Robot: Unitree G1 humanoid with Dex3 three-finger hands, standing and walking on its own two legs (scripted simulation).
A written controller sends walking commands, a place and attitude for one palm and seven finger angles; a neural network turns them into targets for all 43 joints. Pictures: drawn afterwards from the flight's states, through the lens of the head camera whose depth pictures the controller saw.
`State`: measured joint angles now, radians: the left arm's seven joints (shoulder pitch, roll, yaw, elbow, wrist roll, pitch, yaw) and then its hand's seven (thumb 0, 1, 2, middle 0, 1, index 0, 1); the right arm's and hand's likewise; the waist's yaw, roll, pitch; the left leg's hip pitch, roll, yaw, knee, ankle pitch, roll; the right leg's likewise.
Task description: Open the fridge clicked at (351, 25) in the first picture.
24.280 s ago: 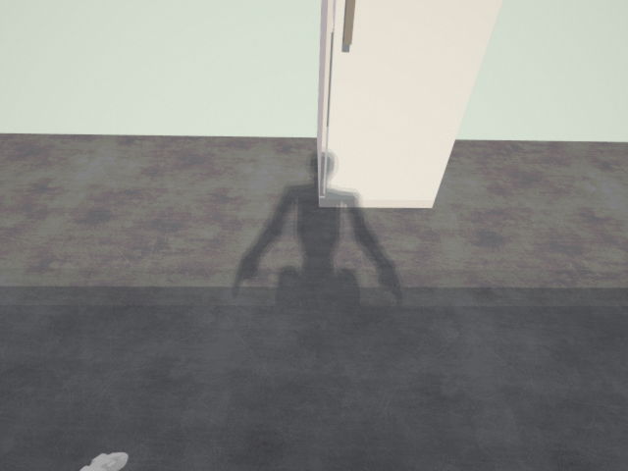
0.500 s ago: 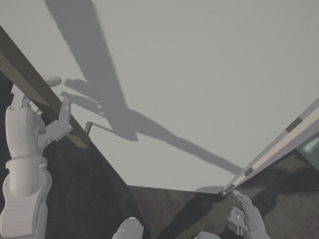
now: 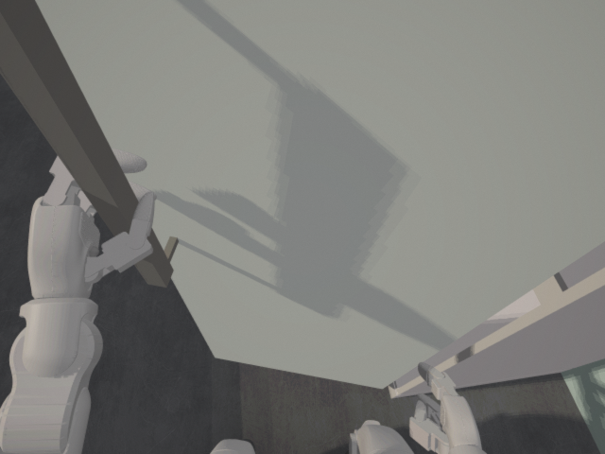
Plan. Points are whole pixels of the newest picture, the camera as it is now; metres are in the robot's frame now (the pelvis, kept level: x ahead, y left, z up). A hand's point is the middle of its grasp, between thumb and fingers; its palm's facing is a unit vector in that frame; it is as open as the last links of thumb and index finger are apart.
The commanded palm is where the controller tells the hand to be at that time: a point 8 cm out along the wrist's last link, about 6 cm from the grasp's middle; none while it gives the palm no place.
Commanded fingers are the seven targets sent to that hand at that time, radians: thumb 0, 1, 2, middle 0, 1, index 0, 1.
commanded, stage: stop walking and hold the door back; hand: left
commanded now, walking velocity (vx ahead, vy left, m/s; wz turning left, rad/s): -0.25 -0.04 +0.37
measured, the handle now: (112, 157) +0.33 +0.21 +0.21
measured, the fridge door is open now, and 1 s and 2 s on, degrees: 72 73 71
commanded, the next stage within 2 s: loosen the grip on the handle in 1.02 s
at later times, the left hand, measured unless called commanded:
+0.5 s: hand (131, 272) +0.25 +0.19 +0.16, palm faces +0.42 -0.89 -0.16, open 5.8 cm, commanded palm +0.23 +0.24 +0.14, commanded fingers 0.00 0.90 0.90 -0.45 -1.40 -0.45 -1.40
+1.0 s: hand (142, 232) +0.29 +0.19 +0.16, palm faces +0.39 -0.90 -0.18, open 5.7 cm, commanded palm +0.24 +0.24 +0.14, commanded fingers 0.00 0.90 0.90 -0.45 -1.40 -0.45 -1.40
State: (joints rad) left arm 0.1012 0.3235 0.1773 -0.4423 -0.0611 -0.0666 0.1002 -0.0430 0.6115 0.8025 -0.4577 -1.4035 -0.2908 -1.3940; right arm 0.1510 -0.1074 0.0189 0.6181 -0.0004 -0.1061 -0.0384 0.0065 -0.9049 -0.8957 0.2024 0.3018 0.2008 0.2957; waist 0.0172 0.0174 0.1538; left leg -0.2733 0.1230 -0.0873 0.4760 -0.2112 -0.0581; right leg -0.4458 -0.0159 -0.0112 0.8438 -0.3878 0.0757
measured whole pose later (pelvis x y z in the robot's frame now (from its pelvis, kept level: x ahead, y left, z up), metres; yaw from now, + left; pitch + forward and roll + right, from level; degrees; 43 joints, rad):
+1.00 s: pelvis -0.14 -0.08 -0.01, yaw +9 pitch -2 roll +1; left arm -0.86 0.40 0.26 0.91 -0.03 -0.15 0.05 -0.08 0.63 0.76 -0.45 -1.40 -0.42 -1.40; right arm 0.24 -0.29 0.01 0.77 0.04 -0.06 -0.10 0.00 -0.92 -0.90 0.20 0.30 0.20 0.30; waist -0.05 0.02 0.15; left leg -0.42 0.03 0.03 0.95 -0.46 -0.02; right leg -0.27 -0.03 -0.08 0.55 -0.24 -0.03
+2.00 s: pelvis -0.11 -0.06 -0.01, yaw +7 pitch +4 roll -1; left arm -0.73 0.46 0.37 0.80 0.00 -0.10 0.04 -0.02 -0.54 0.20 -0.26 -1.16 -0.25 -1.16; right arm 0.32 -0.28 -0.04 0.76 0.00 -0.09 -0.03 0.00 -0.91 -0.90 0.20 0.30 0.20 0.30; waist -0.07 0.01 0.01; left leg -0.32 0.07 0.07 0.49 -0.24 -0.02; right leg -0.30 -0.02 -0.05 0.47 -0.23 0.00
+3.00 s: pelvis -0.12 -0.04 -0.01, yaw +10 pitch +0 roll -1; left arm -0.43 0.45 0.36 0.47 -0.12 0.03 -0.12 -0.02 -0.55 0.20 -0.25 -1.15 -0.25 -1.15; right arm 0.21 -0.25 0.03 0.72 0.05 -0.13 -0.10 0.01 -0.91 -0.90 0.20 0.30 0.20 0.30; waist 0.02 0.03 -0.01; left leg -0.27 0.04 0.04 0.52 -0.25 0.00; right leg -0.23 -0.04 -0.08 0.46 -0.23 0.02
